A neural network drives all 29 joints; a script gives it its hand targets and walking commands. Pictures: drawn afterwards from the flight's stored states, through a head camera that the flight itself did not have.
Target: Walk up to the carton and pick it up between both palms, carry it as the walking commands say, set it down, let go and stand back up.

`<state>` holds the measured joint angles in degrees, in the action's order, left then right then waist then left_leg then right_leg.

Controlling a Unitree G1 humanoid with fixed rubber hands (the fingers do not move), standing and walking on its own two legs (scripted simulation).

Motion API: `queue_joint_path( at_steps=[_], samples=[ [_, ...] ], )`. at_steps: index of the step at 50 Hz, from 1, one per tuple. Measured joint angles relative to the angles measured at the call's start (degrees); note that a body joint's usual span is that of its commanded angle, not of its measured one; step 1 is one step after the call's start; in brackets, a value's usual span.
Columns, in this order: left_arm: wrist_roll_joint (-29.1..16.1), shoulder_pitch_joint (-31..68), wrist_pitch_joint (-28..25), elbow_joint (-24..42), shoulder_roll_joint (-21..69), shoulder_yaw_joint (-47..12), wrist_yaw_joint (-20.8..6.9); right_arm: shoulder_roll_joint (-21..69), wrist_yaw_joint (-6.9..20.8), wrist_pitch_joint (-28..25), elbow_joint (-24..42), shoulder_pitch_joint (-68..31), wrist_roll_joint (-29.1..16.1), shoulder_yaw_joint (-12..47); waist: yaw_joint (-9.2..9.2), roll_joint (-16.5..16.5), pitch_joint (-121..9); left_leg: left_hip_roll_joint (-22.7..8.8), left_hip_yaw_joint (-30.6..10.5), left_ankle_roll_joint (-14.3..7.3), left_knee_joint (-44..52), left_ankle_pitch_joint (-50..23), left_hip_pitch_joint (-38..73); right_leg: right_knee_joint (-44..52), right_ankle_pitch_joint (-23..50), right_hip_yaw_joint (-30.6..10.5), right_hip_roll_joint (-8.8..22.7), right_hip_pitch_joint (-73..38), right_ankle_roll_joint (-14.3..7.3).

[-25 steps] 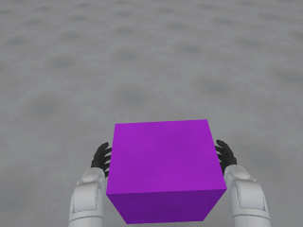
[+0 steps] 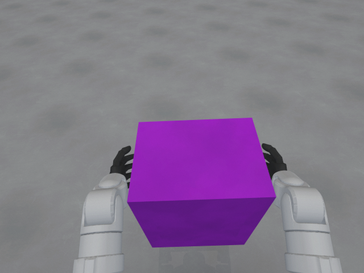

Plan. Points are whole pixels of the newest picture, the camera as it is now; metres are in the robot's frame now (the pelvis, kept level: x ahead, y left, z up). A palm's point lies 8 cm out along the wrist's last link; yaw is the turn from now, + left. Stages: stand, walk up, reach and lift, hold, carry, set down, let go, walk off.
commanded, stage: carry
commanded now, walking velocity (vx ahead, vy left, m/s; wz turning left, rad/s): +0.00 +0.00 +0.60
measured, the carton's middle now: (196, 189) +0.32 -0.01 +0.01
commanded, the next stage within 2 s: none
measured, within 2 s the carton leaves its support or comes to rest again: neither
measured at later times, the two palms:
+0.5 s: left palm (79, 185) +0.28 +0.22 +0.11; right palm (240, 152) +0.35 -0.10 +0.11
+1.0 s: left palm (12, 261) +0.15 +0.29 +0.10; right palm (189, 170) +0.32 +0.01 +0.09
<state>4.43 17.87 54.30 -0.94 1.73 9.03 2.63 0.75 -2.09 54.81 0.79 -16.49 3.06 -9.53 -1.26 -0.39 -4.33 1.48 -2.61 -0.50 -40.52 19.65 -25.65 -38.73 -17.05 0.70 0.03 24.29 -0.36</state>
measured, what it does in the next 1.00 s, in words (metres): steps on the spot, turning left: right foot, then left foot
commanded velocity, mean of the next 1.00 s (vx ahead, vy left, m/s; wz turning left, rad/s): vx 0.00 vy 0.00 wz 0.60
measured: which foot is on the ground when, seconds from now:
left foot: down 0.00-0.34, up 0.36-0.60, down 0.62-0.92, up 0.94-1.00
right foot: down 0.00-0.08, up 0.10-0.32, down 0.34-0.62, up 0.64-0.90, down 0.92-1.00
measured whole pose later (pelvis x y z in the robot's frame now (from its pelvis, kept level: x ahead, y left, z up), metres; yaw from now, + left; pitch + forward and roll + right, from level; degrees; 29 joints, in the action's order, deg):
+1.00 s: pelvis -0.07 -0.02 +0.01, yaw +29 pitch +5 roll +0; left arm 0.2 31.0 64.1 3.5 1.9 16.3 6.2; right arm 1.4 -6.3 66.8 6.5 -30.7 1.8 -14.0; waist 1.2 -2.5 3.3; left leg 1.6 1.7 -1.5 -47.7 25.4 -33.1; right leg -36.0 -17.6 7.8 4.4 23.1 -0.5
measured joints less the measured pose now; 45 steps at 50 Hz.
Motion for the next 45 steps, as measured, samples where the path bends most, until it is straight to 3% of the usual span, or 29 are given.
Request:
queue_joint_path(
  at_steps=[5,8,10,15,17,19,21,24,28,30,32,35,37,41,45],
  samples=[
    [-1.4,5.8,7.3,1.8,-1.5,0.6,2.6,-1.8,-1.9,7.0,-1.2,-8.5,-2.9,-1.1,-1.35,2.6,1.5,1.2,3.5,-0.7,3.7,-7.0,-0.3,-3.0,-1.5,0.3,4.0,2.2,1.8],
    [-2.9,9.8,10.6,1.1,-3.5,2.2,2.9,-1.7,-3.2,9.7,-3.4,-13.8,-2.9,-0.9,-0.43,1.3,2.3,0.7,3.2,-1.5,4.6,-6.9,-1.1,-11.9,-10.1,0.6,2.9,5.5,3.3],
    [-3.7,13.0,12.3,-0.7,-4.5,3.4,3.1,-1.7,-3.8,11.2,-4.5,-16.4,-2.5,-1.1,0.52,0.4,2.5,0.2,2.3,-1.4,6.2,-8.2,-1.6,-14.1,-11.2,1.1,2.1,6.2,3.4],
    [-4.5,18.0,13.6,-3.5,-5.1,5.1,3.4,-1.0,-4.2,13.4,-4.7,-19.9,-1.2,-3.3,2.17,-1.8,2.0,-0.5,-1.2,-0.2,8.5,-11.0,-3.4,-2.5,-8.3,2.3,0.0,0.5,3.0],
    [-4.3,18.9,13.6,-3.9,-4.6,5.6,3.5,-1.1,-4.2,14.0,-4.3,-20.5,-0.9,-4.1,2.89,-2.5,1.9,-0.2,-2.4,0.5,6.9,-10.8,-4.7,6.0,-1.6,3.1,-0.4,-3.6,1.7],
    [-3.8,18.8,12.8,-4.3,-3.4,5.8,3.6,-1.4,-4.1,13.9,-3.8,-19.9,-1.1,-4.8,3.16,-2.6,2.3,-0.1,-0.5,0.3,-0.9,-1.5,-7.7,5.2,0.3,3.9,0.2,-3.1,-0.2],
    [-3.2,17.9,12.6,-3.9,-2.5,6.0,3.7,-1.6,-4.1,13.9,-3.6,-19.1,-1.6,-4.8,2.08,-1.5,3.4,-0.1,3.4,-0.2,-9.7,5.3,-10.0,5.4,-0.7,4.8,2.2,-3.9,-0.7],
    [-2.7,16.6,13.0,-1.6,-1.6,6.3,3.7,-2.2,-4.2,14.1,-3.1,-19.2,-2.4,-4.1,0.10,-0.1,5.4,-0.8,7.2,-0.2,-12.3,3.8,-9.4,6.3,-0.6,6.0,5.1,-4.9,-0.1],
    [-1.7,16.7,12.7,0.9,-0.4,7.3,3.8,-3.5,-4.3,13.5,-3.3,-21.0,-3.9,-3.6,-2.05,1.1,7.0,-0.5,9.4,-0.2,-2.1,1.3,-3.4,3.0,-2.3,7.6,8.5,-3.6,1.2],
    [-1.3,16.5,12.4,1.8,0.0,7.6,3.8,-3.9,-4.3,13.2,-3.9,-22.1,-4.3,-3.6,-2.80,1.2,6.8,0.0,10.5,-0.4,7.1,-3.7,1.6,-0.5,-4.1,8.3,9.9,-2.0,2.1],
    [-1.5,16.0,11.9,2.4,-0.5,7.8,3.8,-3.1,-4.2,12.2,-4.6,-22.5,-3.9,-3.7,-3.27,2.6,6.6,1.5,10.6,-1.9,8.1,-7.2,1.4,-6.5,-6.2,7.2,11.7,1.3,3.6],
    [-2.6,15.0,11.7,2.3,-1.6,8.4,3.7,-1.5,-4.3,11.0,-5.4,-21.9,-2.8,-3.1,-1.91,2.0,7.5,1.0,9.4,-3.3,5.1,-5.0,-0.9,-17.5,-14.5,3.4,8.2,6.2,4.9],
    [-3.4,14.7,12.0,2.3,-2.1,8.3,3.7,-0.7,-4.3,11.0,-4.2,-20.4,-2.2,-2.8,-0.49,1.3,8.2,0.4,8.1,-3.1,5.3,-5.3,-1.5,-19.1,-14.4,3.1,6.5,7.6,4.9],
    [-5.1,14.7,11.7,4.1,-2.8,7.5,3.8,0.6,-4.5,11.2,1.3,-17.8,-1.4,-3.1,2.03,-0.1,9.4,0.1,5.0,-2.3,6.0,-7.1,-2.6,-13.6,-11.3,2.9,4.5,7.0,4.7],
    [-5.7,14.8,10.8,5.2,-2.4,7.5,3.8,1.6,-4.5,11.5,5.0,-16.7,-0.6,-4.0,3.56,-1.5,9.1,0.6,1.7,-1.1,5.5,-8.3,-4.0,-1.3,-6.4,3.1,3.0,1.5,4.3]
  ],
)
